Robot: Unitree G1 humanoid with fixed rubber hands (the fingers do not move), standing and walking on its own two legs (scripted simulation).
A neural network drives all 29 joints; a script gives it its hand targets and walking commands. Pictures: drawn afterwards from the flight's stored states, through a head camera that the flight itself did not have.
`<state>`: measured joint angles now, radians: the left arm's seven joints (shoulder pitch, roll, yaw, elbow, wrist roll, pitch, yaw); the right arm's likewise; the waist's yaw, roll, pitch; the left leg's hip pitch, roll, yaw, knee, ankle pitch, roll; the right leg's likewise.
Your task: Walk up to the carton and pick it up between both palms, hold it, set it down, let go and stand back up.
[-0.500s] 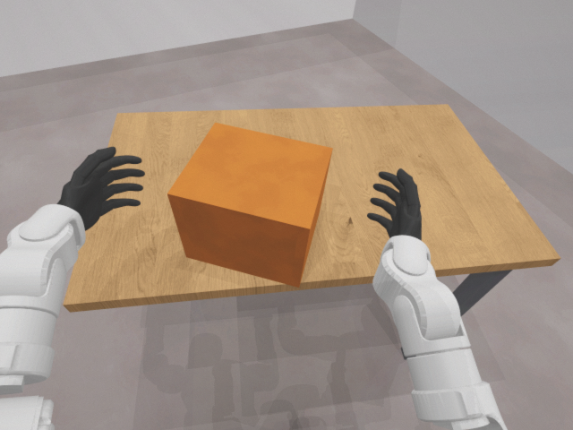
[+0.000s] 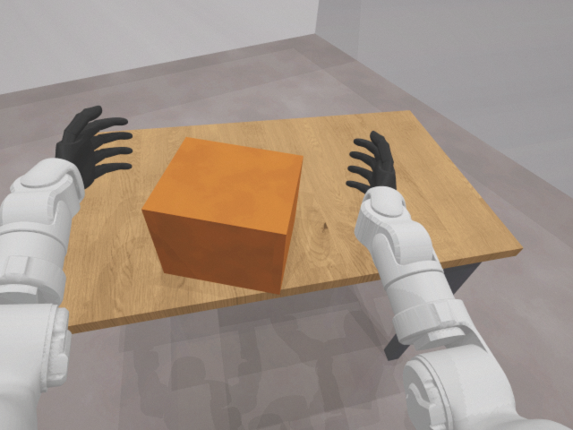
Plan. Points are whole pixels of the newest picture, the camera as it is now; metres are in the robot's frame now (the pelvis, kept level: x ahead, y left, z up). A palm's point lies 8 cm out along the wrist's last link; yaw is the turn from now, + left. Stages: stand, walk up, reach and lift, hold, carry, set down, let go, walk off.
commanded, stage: reach and lift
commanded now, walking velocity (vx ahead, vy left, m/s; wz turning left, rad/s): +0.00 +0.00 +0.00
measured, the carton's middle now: (232, 215) +0.47 +0.02 +0.01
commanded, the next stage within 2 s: none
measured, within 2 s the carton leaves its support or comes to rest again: neither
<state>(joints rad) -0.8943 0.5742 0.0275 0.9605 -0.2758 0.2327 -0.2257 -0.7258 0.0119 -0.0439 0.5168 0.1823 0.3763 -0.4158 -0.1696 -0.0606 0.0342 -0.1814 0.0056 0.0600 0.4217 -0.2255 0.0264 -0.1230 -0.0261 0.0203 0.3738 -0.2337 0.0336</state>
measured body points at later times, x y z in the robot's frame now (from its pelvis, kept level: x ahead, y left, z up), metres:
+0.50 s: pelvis +0.01 +0.00 +0.00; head +0.05 +0.04 +0.45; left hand +0.52 +0.20 +0.15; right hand +0.43 -0.19 +0.15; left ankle +0.00 +0.10 -0.74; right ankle -0.02 -0.15 -0.74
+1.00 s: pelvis +0.00 +0.01 -0.01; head +0.08 +0.05 +0.44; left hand +0.52 +0.19 +0.09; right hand +0.43 -0.19 +0.09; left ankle +0.00 +0.10 -0.74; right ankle -0.02 -0.15 -0.74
